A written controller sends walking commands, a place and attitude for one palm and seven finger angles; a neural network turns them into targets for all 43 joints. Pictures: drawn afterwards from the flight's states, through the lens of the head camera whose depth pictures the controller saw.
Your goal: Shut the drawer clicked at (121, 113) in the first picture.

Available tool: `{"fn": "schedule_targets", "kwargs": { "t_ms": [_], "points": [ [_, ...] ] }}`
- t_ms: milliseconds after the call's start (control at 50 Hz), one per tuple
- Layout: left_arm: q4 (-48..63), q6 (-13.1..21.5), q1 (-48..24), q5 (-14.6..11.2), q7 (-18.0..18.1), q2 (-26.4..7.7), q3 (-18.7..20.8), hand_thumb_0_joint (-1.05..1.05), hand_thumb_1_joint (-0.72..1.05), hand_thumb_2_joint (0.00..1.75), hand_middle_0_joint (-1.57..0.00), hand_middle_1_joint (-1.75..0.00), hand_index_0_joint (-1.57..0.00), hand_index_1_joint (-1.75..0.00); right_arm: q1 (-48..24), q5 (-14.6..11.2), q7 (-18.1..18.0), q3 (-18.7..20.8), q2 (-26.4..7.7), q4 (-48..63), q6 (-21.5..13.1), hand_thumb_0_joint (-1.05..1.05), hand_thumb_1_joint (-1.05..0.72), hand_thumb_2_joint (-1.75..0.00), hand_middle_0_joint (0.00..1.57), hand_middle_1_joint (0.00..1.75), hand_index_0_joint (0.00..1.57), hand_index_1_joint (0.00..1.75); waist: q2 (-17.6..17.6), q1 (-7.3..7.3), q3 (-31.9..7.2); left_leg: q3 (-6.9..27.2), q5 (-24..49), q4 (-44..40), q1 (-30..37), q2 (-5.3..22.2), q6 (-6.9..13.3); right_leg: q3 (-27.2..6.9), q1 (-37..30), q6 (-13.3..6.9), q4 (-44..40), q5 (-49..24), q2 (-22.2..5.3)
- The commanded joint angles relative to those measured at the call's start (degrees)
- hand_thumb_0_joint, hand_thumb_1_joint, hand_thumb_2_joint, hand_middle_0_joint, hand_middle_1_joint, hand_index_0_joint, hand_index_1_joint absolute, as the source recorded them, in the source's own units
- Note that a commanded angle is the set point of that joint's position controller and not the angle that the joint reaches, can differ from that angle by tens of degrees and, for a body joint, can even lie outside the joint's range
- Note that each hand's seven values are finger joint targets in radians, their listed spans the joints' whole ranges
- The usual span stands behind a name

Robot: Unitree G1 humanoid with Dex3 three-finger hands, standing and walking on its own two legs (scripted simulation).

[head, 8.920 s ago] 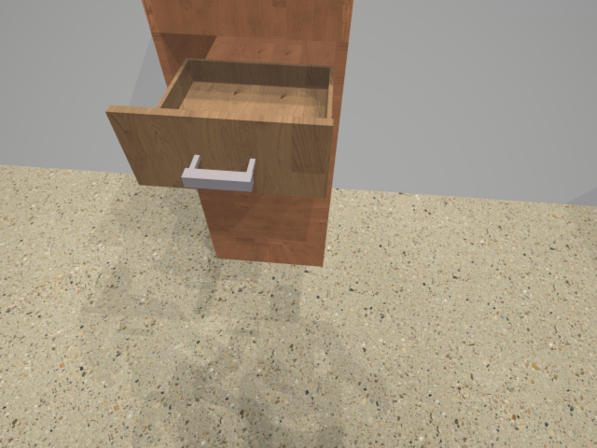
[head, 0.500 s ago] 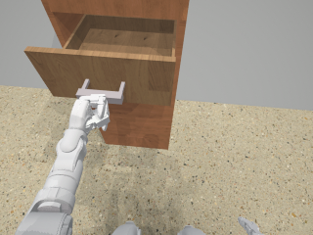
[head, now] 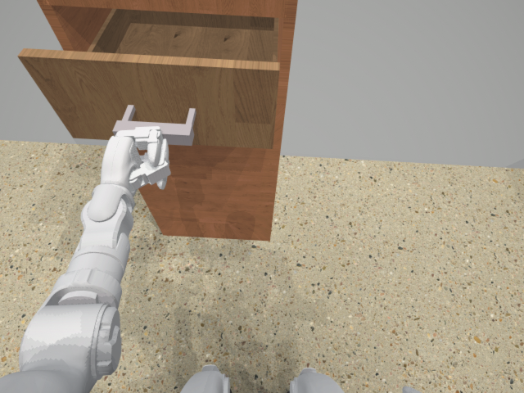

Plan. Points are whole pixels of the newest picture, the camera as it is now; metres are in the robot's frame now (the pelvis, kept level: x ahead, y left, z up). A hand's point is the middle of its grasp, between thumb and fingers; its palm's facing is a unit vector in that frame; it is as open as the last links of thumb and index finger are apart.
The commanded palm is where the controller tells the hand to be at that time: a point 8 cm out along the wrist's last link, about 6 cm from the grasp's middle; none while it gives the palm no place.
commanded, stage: push the drawer shut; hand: left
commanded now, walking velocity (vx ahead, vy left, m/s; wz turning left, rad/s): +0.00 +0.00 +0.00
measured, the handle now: (157, 123) +0.52 +0.16 +0.08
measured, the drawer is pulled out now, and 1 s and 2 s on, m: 0.14 0.03 0.00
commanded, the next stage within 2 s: pull the fist back off the drawer in 1.44 s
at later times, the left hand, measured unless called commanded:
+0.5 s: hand (171, 138) +0.50 +0.14 +0.07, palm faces -0.07 -1.00 -0.03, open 2.9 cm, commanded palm +0.51 +0.18 +0.08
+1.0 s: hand (178, 111) +0.56 +0.13 +0.08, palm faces -0.05 -1.00 -0.03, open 3.1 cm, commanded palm +0.57 +0.17 +0.08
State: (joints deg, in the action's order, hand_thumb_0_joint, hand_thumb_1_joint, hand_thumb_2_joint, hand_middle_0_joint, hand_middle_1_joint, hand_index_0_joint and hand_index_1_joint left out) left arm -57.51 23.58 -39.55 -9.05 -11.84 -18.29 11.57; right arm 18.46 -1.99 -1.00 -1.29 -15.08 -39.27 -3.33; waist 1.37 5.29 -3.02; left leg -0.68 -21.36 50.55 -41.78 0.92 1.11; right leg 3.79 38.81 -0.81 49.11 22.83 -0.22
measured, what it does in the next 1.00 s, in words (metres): stands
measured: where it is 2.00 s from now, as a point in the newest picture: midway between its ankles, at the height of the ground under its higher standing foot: outside the picture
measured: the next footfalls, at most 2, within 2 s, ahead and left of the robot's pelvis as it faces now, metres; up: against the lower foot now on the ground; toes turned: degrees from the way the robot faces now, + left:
none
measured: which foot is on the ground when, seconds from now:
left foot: down 0.00-1.00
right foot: down 0.00-1.00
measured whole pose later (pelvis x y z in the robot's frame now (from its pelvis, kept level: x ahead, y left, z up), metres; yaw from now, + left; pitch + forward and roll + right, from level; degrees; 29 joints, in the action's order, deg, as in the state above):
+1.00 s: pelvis +0.00 +0.02 -0.02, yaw -1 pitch +22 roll -4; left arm -75.0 20.2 -64.9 -1.3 -6.3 -28.1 17.7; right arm 24.2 2.1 0.9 -2.6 -15.6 -39.6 -1.4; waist 2.5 13.2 -4.8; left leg 0.0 -23.3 58.1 -57.1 1.6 2.2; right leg 4.3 52.7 0.1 54.1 23.5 0.4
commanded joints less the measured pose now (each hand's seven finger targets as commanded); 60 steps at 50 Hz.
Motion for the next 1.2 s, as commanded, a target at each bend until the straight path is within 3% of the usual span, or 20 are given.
{"fn": "schedule_targets", "kwargs": {
  "t_ms": [0,80,100,160,220,240,300,480,500,580,680,700,720,740,800,900,940,1020,1080,1180],
  "points": [
    [11.2,3.0,-35.1,-1.0,1.0,-11.0,3.3,0.0,0.9,0.9,-1.4,-1.6,-1.4,-1.6,5.6,0.3,-0.7,2.9,-9.2,4.2,-1.4,0.0,-0.9,-0.9,0.2,0.3,0.2,0.3,1.0,4.35,-21.3,2.8,4.8,-6.1,14.2,-0.6,0.6,-3.0,-2.1,0.0,-7.7,-6.9,2.0],
    [11.8,3.6,-39.4,-0.3,1.1,-10.6,2.4,0.0,0.9,0.9,-1.4,-1.6,-1.4,-1.6,6.6,0.6,-0.6,2.9,-9.2,4.1,-1.3,0.0,-0.9,-0.9,0.2,0.3,0.2,0.3,2.8,5.15,-23.7,3.5,6.1,-5.4,16.0,-0.4,0.6,-2.6,-0.1,-0.1,-6.6,-7.2,2.2],
    [10.6,3.3,-39.2,-0.2,1.0,-8.5,0.9,0.0,0.9,0.9,-1.4,-1.6,-1.4,-1.6,6.6,0.5,-0.4,2.9,-8.9,4.0,-1.3,0.0,-0.9,-0.9,0.2,0.3,0.2,0.3,3.7,5.49,-23.3,3.4,5.9,-5.2,16.6,-0.4,0.6,-2.6,1.1,-0.2,-6.7,-6.8,2.2],
    [8.9,3.3,-41.2,0.1,1.8,-10.0,2.0,0.0,0.9,0.9,-1.4,-1.6,-1.4,-1.6,7.7,0.9,-0.4,2.9,-9.6,3.4,-1.2,0.0,-0.9,-0.9,0.2,0.3,0.2,0.3,1.7,6.12,-22.6,3.9,5.1,-4.9,15.4,-0.3,0.7,-2.2,2.7,-0.1,-6.3,-5.8,2.4],
    [8.0,3.3,-43.0,0.8,2.3,-10.6,2.1,0.0,0.9,0.9,-1.4,-1.6,-1.4,-1.6,8.1,1.0,-0.3,2.9,-9.6,3.3,-1.2,0.0,-0.9,-0.9,0.2,0.3,0.2,0.3,3.2,6.47,-23.6,3.8,4.4,-4.6,15.2,-0.3,0.7,-2.5,3.1,-0.1,-6.3,-5.2,2.4],
    [6.9,3.0,-43.5,0.8,2.5,-10.9,2.4,0.0,0.9,0.9,-1.4,-1.6,-1.4,-1.6,8.3,1.0,-0.2,2.9,-9.6,3.1,-1.1,0.0,-0.9,-0.9,0.2,0.3,0.2,0.3,1.4,6.85,-22.7,3.6,3.4,-4.4,13.7,-0.3,0.8,-2.7,2.8,0.1,-6.6,-4.6,2.4],
    [5.3,2.9,-45.1,1.4,2.8,-14.0,4.5,0.0,0.9,0.9,-1.4,-1.6,-1.4,-1.6,9.1,1.2,-0.4,2.7,-10.1,2.9,-0.9,0.0,-0.9,-0.9,0.2,0.3,0.2,0.3,1.2,7.16,-23.0,3.6,3.2,-3.9,11.7,-0.3,1.0,-3.0,2.8,0.1,-6.3,-4.5,2.4],
    [2.9,2.3,-49.5,2.6,2.6,-18.6,7.3,0.0,0.9,0.9,-1.4,-1.6,-1.4,-1.6,11.4,1.9,-0.3,2.5,-10.6,3.0,-0.4,0.0,-0.9,-0.9,0.2,0.3,0.2,0.3,4.5,7.97,-26.1,3.8,5.1,-2.1,11.1,-0.1,0.9,-2.8,4.6,0.0,-5.0,-5.2,2.6],
    [2.5,2.2,-50.1,2.7,2.5,-17.1,5.8,0.0,0.9,0.9,-1.4,-1.6,-1.4,-1.6,11.4,1.9,-0.2,2.5,-10.5,3.1,-0.4,0.0,-0.9,-0.9,0.2,0.3,0.2,0.3,5.0,8.43,-26.0,3.9,5.0,-2.1,11.3,-0.1,0.9,-2.8,5.3,0.0,-5.0,-4.8,2.7],
    [0.1,1.5,-51.8,3.4,3.1,-19.7,7.6,0.0,0.9,0.9,-1.4,-1.6,-1.4,-1.6,12.8,2.3,-0.2,2.4,-11.3,2.8,0.1,0.0,-0.9,-0.9,0.2,0.3,0.2,0.3,3.7,9.31,-24.8,4.2,4.1,-1.7,9.4,0.2,1.1,-2.5,6.8,0.1,-4.8,-3.9,2.8],
    [0.8,1.3,-56.3,4.6,3.9,-19.1,6.6,0.0,0.9,0.9,-1.4,-1.6,-1.4,-1.6,14.5,3.0,0.1,2.6,-11.3,2.3,0.4,0.0,-0.9,-0.9,0.2,0.3,0.2,0.3,7.5,10.16,-28.5,5.5,7.0,-0.8,13.4,0.6,0.7,-1.8,10.0,-0.1,-3.6,-5.0,2.8],
    [-0.1,1.0,-56.7,4.6,4.1,-17.1,4.9,0.0,0.9,0.9,-1.4,-1.6,-1.4,-1.6,14.5,3.0,0.2,2.6,-11.2,2.1,0.5,0.0,-0.9,-0.9,0.2,0.3,0.2,0.3,8.3,10.91,-27.5,5.4,6.4,-0.7,13.6,0.6,0.7,-1.8,11.5,-0.1,-3.9,-4.5,2.8],
    [0.0,0.9,-57.6,4.7,4.4,-18.1,5.8,0.0,0.9,0.9,-1.4,-1.6,-1.4,-1.6,15.0,3.2,0.2,2.6,-11.5,1.9,0.5,0.0,-0.9,-0.9,0.2,0.3,0.2,0.3,6.5,11.12,-27.5,5.5,6.1,-0.4,12.6,0.7,0.9,-1.8,11.2,0.0,-3.8,-4.4,2.8],
    [0.2,1.0,-58.3,5.0,4.7,-19.6,6.7,0.0,0.9,0.9,-1.4,-1.6,-1.4,-1.6,15.4,3.3,0.2,2.6,-11.7,1.8,0.6,0.0,-0.9,-0.9,0.2,0.3,0.2,0.3,6.9,11.09,-28.3,5.7,6.5,-0.4,12.7,0.7,0.8,-1.7,11.0,0.0,-3.6,-4.5,2.8],
    [-0.6,0.7,-59.3,5.6,5.3,-17.7,5.5,0.0,0.9,0.9,-1.4,-1.6,-1.4,-1.6,16.0,3.7,0.6,2.7,-11.5,1.4,0.9,0.0,-0.9,-0.9,0.2,0.3,0.2,0.3,8.4,11.6,-29.4,6.1,8.8,0.3,14.6,0.9,0.6,-1.4,12.6,-0.1,-3.3,-5.6,2.9],
    [-1.3,0.6,-61.8,6.8,6.5,-21.3,7.9,0.0,0.9,0.9,-1.4,-1.6,-1.4,-1.6,17.3,4.3,0.9,2.5,-11.8,1.2,1.3,0.0,-0.9,-0.9,0.2,0.3,0.2,0.3,9.3,11.58,-30.6,6.3,10.3,0.8,14.0,0.8,0.6,-1.2,12.2,-0.2,-2.8,-6.3,2.9],
    [-3.3,0.1,-62.5,7.2,6.7,-20.2,6.7,0.0,0.9,0.9,-1.4,-1.6,-1.4,-1.6,17.4,4.3,1.0,2.4,-11.9,1.2,1.6,0.0,-0.9,-0.9,0.2,0.3,0.2,0.3,7.4,12.87,-27.6,6.5,8.4,0.7,12.4,1.0,0.8,-1.2,13.6,-0.1,-3.2,-5.2,2.9],
    [-3.1,0.2,-65.2,8.0,7.4,-20.8,6.7,0.0,0.9,0.9,-1.4,-1.6,-1.4,-1.6,18.3,4.7,1.1,2.3,-12.0,1.0,1.9,0.0,-0.9,-0.9,0.2,0.3,0.2,0.3,10.5,13.43,-29.5,7.0,10.1,1.4,14.0,1.2,0.5,-0.9,15.4,-0.3,-2.4,-5.9,2.9],
    [-2.5,0.2,-67.3,8.6,7.8,-21.3,7.0,0.0,0.9,0.9,-1.4,-1.6,-1.4,-1.6,19.2,5.1,1.2,2.3,-12.1,0.9,2.1,0.0,-0.9,-0.9,0.2,0.3,0.2,0.3,10.3,13.83,-31.6,7.3,12.3,2.1,14.8,1.2,0.6,-0.8,15.3,-0.2,-1.9,-7.1,3.0],
    [-4.6,-0.7,-69.5,9.5,8.3,-21.9,6.5,0.0,0.9,0.9,-1.4,-1.6,-1.4,-1.6,20.1,5.3,1.5,1.9,-12.3,0.9,2.6,0.0,-0.9,-0.9,0.2,0.3,0.2,0.3,11.3,14.79,-30.4,7.6,11.0,2.4,13.4,1.3,0.7,-0.8,16.9,-0.3,-1.8,-6.2,3.1]
  ]
}}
